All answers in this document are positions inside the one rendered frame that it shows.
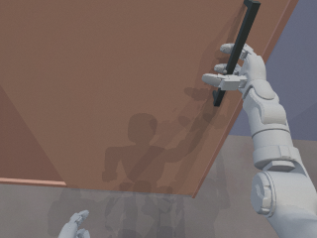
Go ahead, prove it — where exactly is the wardrobe door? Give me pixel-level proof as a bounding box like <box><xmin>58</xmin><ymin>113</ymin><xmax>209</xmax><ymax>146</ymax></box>
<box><xmin>0</xmin><ymin>85</ymin><xmax>63</xmax><ymax>181</ymax></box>
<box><xmin>0</xmin><ymin>0</ymin><xmax>288</xmax><ymax>195</ymax></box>

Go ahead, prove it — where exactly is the right robot upper arm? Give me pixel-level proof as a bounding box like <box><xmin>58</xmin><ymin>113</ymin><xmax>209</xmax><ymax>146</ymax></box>
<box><xmin>250</xmin><ymin>171</ymin><xmax>317</xmax><ymax>238</ymax></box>

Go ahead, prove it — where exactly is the right robot forearm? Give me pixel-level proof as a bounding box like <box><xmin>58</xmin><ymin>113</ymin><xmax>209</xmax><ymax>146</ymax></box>
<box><xmin>242</xmin><ymin>79</ymin><xmax>317</xmax><ymax>214</ymax></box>

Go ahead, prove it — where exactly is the robot left hand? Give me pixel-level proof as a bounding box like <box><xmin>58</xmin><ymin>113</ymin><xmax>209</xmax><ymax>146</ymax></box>
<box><xmin>57</xmin><ymin>210</ymin><xmax>90</xmax><ymax>238</ymax></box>

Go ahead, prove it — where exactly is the handle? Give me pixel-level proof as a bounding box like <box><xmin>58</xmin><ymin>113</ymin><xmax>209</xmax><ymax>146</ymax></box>
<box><xmin>212</xmin><ymin>0</ymin><xmax>261</xmax><ymax>107</ymax></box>

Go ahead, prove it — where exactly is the robot right hand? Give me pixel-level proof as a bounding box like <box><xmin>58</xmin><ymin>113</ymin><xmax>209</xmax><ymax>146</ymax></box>
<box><xmin>201</xmin><ymin>43</ymin><xmax>266</xmax><ymax>94</ymax></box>

